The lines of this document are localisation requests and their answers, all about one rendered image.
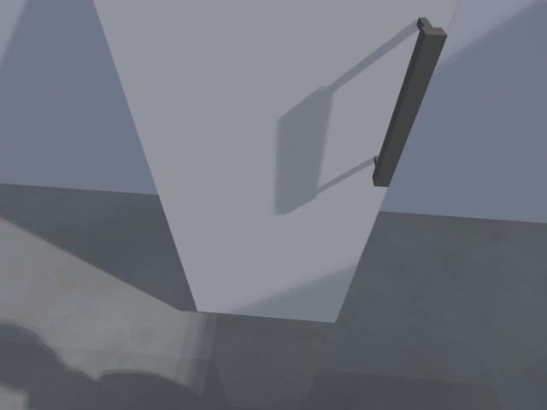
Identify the handle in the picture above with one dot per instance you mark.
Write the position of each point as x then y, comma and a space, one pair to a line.
428, 47

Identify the fridge door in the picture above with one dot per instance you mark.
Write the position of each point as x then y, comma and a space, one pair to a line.
260, 121

